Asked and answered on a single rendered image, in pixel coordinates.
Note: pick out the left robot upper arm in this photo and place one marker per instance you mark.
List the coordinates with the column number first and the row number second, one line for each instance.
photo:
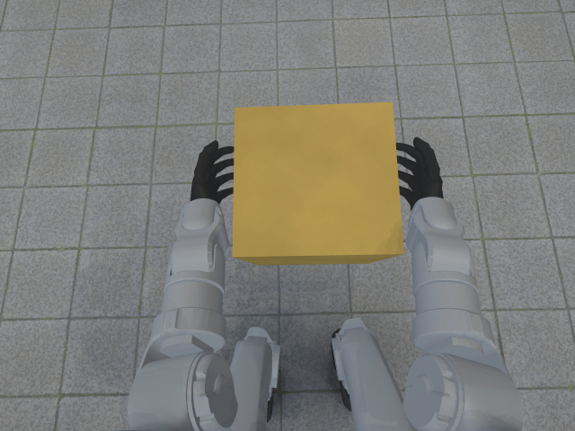
column 194, row 392

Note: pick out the left robot hand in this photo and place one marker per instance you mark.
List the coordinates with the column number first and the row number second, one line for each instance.
column 205, row 184

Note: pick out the right robot hand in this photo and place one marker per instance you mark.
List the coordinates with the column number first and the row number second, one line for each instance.
column 426, row 181

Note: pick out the left robot forearm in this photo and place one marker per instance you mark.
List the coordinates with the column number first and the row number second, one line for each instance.
column 191, row 318

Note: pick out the carton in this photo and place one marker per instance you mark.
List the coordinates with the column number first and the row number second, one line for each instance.
column 316, row 184

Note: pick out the right robot upper arm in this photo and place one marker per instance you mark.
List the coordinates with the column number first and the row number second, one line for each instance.
column 444, row 392

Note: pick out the robot left foot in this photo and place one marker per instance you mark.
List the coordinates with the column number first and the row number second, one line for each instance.
column 269, row 412

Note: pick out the right robot thigh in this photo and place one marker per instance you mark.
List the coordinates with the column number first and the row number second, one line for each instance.
column 376, row 401

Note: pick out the right robot forearm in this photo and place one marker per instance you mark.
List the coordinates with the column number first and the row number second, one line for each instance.
column 448, row 311

